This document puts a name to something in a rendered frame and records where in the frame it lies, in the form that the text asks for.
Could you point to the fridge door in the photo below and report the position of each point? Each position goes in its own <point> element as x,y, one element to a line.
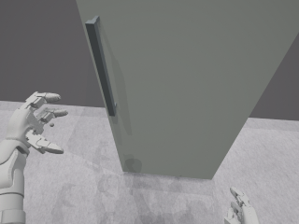
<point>186,75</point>

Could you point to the handle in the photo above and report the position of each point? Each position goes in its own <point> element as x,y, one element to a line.
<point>100,62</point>

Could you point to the left robot hand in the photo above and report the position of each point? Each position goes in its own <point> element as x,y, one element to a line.
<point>23,121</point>

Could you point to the right robot hand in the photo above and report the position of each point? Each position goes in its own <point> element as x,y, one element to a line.
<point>246,214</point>

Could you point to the robot left forearm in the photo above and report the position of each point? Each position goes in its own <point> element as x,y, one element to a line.
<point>13,155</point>

